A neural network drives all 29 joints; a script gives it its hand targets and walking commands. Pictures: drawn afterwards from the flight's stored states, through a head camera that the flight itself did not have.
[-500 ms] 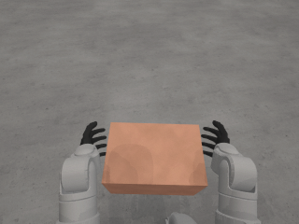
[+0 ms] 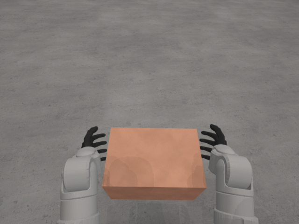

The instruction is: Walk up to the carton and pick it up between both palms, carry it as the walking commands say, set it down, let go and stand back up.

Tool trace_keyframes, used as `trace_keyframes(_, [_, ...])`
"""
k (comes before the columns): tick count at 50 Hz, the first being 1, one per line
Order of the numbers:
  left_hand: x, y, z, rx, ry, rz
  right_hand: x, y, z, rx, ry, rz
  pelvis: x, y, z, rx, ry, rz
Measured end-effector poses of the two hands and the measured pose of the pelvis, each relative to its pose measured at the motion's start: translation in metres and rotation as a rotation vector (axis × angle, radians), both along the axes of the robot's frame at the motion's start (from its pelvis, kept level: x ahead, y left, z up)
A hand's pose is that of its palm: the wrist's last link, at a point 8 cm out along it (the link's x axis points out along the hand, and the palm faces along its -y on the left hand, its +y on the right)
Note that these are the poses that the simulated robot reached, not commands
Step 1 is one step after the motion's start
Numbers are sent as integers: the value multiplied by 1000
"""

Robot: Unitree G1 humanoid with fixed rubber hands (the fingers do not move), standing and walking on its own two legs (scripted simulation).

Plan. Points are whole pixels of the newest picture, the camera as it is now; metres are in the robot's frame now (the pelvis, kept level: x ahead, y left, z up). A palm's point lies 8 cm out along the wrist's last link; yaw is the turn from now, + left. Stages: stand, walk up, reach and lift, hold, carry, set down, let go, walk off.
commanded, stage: carry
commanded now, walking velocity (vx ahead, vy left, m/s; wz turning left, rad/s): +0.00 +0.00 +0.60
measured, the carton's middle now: (153, 164) +0.29 -0.01 -0.02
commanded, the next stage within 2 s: none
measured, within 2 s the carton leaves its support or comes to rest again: neither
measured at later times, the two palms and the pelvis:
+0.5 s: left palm (57, 197) +0.17 +0.20 +0.06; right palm (198, 166) +0.24 -0.11 +0.07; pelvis -0.06 +0.00 +0.00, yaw +11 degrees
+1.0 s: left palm out of the picture +0.03 +0.27 +0.06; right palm (154, 183) +0.20 +0.00 +0.07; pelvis -0.13 +0.00 +0.00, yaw +28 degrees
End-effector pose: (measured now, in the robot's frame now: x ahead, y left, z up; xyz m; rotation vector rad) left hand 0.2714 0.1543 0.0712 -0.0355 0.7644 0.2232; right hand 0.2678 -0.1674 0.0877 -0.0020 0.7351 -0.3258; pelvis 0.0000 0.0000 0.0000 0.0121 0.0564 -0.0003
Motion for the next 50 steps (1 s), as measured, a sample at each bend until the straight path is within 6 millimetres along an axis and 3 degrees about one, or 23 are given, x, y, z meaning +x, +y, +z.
trace_keyframes(10, [-45,16,5,32,-16,107,-13,17,-8,34,-16,105,-30,-7,-6,-10,-16,64])
trace_keyframes(15, [-60,21,-3,27,3,111,-26,22,-14,32,3,104,-43,-6,-10,-11,-9,127])
trace_keyframes(20, [-78,38,-12,15,16,136,-34,40,-16,18,16,130,-55,0,-10,-19,-9,167])
trace_keyframes(29, [-111,53,0,47,-6,273,-24,64,-15,58,-6,261,-70,-13,-7,-44,24,240])
trace_keyframes(33, [-129,59,3,48,0,318,-31,72,-14,55,1,308,-77,-16,-4,-19,24,306])
trace_keyframes(40, [-166,89,-4,33,-19,384,-44,112,-12,43,-19,373,-96,-3,-11,-5,12,421])
trace_keyframes(44, [-199,110,-12,16,6,460,-55,141,-17,22,6,450,-109,2,-11,-14,5,446])
trace_keyframes(50, [-241,117,-7,13,22,569,-70,164,-17,35,26,544,-128,-4,-5,-34,7,495])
